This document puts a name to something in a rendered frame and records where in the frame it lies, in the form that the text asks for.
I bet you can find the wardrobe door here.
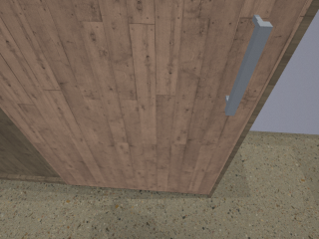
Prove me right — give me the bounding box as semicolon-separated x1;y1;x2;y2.
0;108;61;178
0;0;312;195

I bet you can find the handle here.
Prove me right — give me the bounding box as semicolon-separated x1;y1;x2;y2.
224;14;273;117

